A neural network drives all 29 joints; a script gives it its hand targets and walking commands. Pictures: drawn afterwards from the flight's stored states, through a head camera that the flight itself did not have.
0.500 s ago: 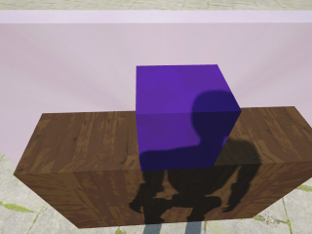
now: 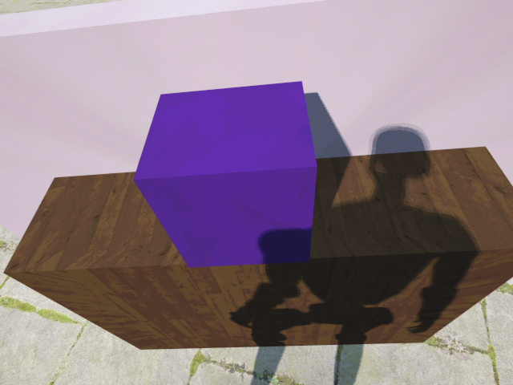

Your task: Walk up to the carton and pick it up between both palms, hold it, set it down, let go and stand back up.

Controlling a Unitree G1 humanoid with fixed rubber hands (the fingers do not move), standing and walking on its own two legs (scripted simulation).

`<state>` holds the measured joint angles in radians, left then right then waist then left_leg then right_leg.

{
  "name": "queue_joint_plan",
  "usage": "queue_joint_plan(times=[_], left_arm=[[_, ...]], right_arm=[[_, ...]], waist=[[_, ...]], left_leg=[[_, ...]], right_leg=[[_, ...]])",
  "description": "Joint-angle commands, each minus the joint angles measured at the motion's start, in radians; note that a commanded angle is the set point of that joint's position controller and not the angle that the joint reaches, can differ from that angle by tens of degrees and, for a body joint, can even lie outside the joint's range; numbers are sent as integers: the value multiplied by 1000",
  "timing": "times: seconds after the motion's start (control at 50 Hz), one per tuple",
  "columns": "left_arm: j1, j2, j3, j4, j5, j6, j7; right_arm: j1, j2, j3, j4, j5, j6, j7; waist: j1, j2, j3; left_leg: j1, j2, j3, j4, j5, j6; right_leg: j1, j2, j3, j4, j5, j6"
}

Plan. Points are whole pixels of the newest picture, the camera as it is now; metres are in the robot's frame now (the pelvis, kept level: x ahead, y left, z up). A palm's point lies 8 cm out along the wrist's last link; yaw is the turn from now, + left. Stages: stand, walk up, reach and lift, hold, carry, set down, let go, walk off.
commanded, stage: walk up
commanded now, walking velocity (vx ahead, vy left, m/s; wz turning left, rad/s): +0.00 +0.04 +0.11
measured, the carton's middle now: (239, 183) +0.43 +0.05 +0.07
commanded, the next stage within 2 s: stand in 0.92 s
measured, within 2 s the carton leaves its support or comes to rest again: neither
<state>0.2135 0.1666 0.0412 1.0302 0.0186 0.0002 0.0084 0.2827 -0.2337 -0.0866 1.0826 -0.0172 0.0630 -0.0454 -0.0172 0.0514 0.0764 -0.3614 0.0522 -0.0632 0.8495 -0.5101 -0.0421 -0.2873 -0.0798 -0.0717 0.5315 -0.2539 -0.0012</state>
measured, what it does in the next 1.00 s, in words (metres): steps on the spot: left foot, then right foot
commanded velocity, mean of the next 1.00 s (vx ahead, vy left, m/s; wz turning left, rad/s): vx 0.01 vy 0.04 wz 0.01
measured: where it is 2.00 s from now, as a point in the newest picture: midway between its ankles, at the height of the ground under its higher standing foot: outside the picture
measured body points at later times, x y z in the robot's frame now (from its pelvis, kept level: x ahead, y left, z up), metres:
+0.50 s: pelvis -0.02 +0.02 +0.00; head +0.01 +0.03 +0.45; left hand -0.04 +0.25 -0.16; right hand +0.04 -0.23 -0.15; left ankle -0.04 +0.13 -0.74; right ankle +0.02 -0.11 -0.74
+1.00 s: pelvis -0.01 +0.06 +0.01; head -0.01 +0.06 +0.46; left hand -0.02 +0.27 -0.16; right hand -0.02 -0.15 -0.16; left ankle -0.04 +0.13 -0.74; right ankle -0.02 -0.08 -0.74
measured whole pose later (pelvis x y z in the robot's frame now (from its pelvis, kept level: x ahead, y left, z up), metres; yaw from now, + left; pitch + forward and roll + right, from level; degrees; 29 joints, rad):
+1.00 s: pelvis -0.01 +0.06 +0.01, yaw +1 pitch -2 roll +0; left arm 0.25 0.12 0.00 1.17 0.01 0.01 0.04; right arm 0.29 -0.11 0.00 1.15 -0.01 -0.02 -0.04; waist 0.00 0.00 0.03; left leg -0.09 -0.05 0.07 0.35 -0.24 0.07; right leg -0.14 -0.05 -0.04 0.39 -0.23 0.03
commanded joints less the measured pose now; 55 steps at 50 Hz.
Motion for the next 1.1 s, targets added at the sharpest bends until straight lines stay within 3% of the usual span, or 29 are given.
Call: queue_joint_plan(times=[0.0,0.02,0.04,0.1,0.16,0.18,0.2,0.22,0.26,0.32,0.38,0.42,0.44,0.46,0.48,0.5,0.52,0.54,0.56,0.58,0.6,0.64,0.68,0.74,0.78,0.82,0.84,0.88,1.08], left_arm=[[-38,176,26,-71,0,-26,23],[1,161,22,-59,-5,-35,21],[60,149,19,-41,-8,-42,19],[79,70,-16,-18,-5,-51,18],[40,98,-18,-28,6,-47,23],[69,140,-4,-29,12,-44,26],[164,213,30,-2,15,-35,43],[223,218,34,21,14,-29,51],[194,169,22,18,17,-25,51],[107,155,27,-2,25,-21,45],[42,119,13,-5,22,-21,30],[50,188,42,-4,22,-11,32],[34,175,36,0,17,-5,29],[43,152,31,8,10,-2,23],[62,127,26,5,5,-2,19],[88,53,5,6,0,1,15],[109,13,-7,40,-8,18,20],[115,37,-6,52,-8,32,20],[108,46,-7,57,-5,36,14],[107,40,-4,65,-4,36,8],[127,40,0,80,-6,36,6],[154,38,-2,97,-10,32,15],[121,44,-4,89,-18,27,25],[136,43,-9,98,-17,26,33],[156,48,-13,114,-11,19,37],[138,71,-16,116,-8,9,38],[113,73,-17,122,-8,10,34],[119,33,-25,134,-8,12,29],[132,29,-36,144,-14,-5,35]], right_arm=[[103,0,-1,-2,6,-8,31],[130,7,0,19,5,-10,27],[121,-15,-4,23,3,-10,22],[55,-16,3,12,9,-3,18],[24,-6,16,23,8,3,12],[10,-40,7,25,5,7,4],[-14,-95,-13,17,-1,14,5],[-25,-92,-14,7,-4,15,5],[-41,-45,-5,-1,-1,8,9],[-64,-21,-4,-10,-6,-4,20],[-3,50,23,16,7,-24,20],[42,-3,13,37,6,-30,17],[71,14,21,43,9,-36,12],[94,2,23,51,9,-46,8],[100,-48,14,45,4,-58,5],[83,-85,13,25,6,-67,2],[26,-72,34,-5,3,-76,7],[-26,-53,41,-20,-4,-83,13],[-63,-27,48,-26,-4,-90,15],[-73,-23,52,-28,-4,-96,12],[-80,-23,54,-33,-2,-101,5],[-6,-3,69,-11,2,-115,4],[58,26,82,15,5,-117,5],[24,14,79,10,2,-108,-4],[19,21,79,6,10,-102,-3],[63,36,79,16,15,-100,1],[78,53,81,30,18,-95,0],[66,19,72,36,12,-87,-2],[96,36,81,76,8,-94,7]], waist=[[-26,-261,-38],[-23,-256,-81],[-4,-248,-111],[-5,-273,-82],[-3,-251,-36],[21,-217,-28],[63,-163,-20],[76,-127,-34],[70,-134,-48],[59,-173,-25],[19,-225,-83],[23,-194,-89],[-5,-198,-85],[-12,-142,-82],[-3,-18,-86],[14,140,-83],[15,105,-23],[23,102,21],[41,81,44],[48,82,49],[61,90,42],[51,87,-25],[29,100,-54],[46,89,-44],[52,49,-42],[24,-16,-36],[14,-88,-2],[23,-136,49],[17,-61,33]], left_leg=[[-105,-12,-30,156,123,40],[-83,-25,-17,167,147,37],[-58,-27,-9,168,158,29],[10,-17,9,39,152,24],[40,-31,55,-132,123,17],[-2,-32,64,-129,107,7],[-113,-21,60,-43,71,-11],[-139,11,31,-12,52,-15],[-96,34,8,-17,52,-6],[-25,14,26,-67,90,6],[142,-29,83,-278,120,26],[194,-55,136,-366,188,25],[277,-45,128,-476,275,30],[351,-26,107,-550,347,29],[396,69,8,-595,350,42],[363,221,-180,-670,296,85],[195,309,-251,-730,278,140],[75,301,-246,-746,156,171],[73,244,-190,-764,96,157],[143,194,-130,-746,151,137],[210,172,-67,-689,387,127],[282,162,-15,-568,830,134],[293,156,-19,-523,987,148],[268,158,-21,-529,846,170],[207,119,-19,-536,689,145],[157,77,-12,-556,549,119],[177,48,8,-590,452,107],[229,54,-2,-589,401,105],[222,45,6,-596,414,97]], right_leg=[[111,-193,146,-281,235,20],[161,-188,134,-253,402,10],[183,-203,168,-246,478,-6],[135,-183,174,-285,407,-76],[137,-172,160,-292,312,-118],[182,-226,220,-272,368,-140],[266,-336,340,-256,456,-181],[285,-399,391,-258,472,-216],[219,-392,394,-304,287,-234],[109,-318,341,-341,135,-201],[77,-201,203,-329,80,-153],[56,-217,203,-296,10,-133],[8,-192,173,-273,7,-115],[-43,-152,138,-234,-12,-83],[-106,-107,79,-129,-25,-40],[-156,-15,-3,-1,-119,8],[-98,18,22,19,-206,11],[-12,-9,59,52,-174,10],[-7,-10,68,57,-146,5],[-51,8,61,73,-124,-1],[-86,20,59,95,-116,0],[-53,19,56,103,-119,1],[-1,18,52,60,-119,4],[49,13,45,-37,-36,11],[155,-16,69,-143,174,9],[229,-56,110,-151,276,4],[161,-52,114,-164,218,-6],[79,-31,104,-201,142,-1],[129,-46,112,-223,157,-10]])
